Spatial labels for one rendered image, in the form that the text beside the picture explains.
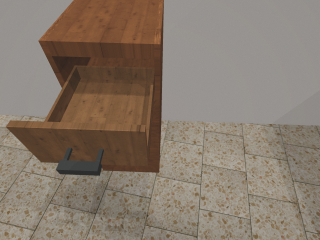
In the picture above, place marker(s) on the drawer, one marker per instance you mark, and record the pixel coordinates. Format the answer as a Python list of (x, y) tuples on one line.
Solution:
[(99, 107)]

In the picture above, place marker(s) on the cabinet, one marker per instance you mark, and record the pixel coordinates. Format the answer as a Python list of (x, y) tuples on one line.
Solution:
[(112, 33)]

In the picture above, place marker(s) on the handle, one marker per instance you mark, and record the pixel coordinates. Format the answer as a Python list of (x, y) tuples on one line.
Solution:
[(73, 167)]

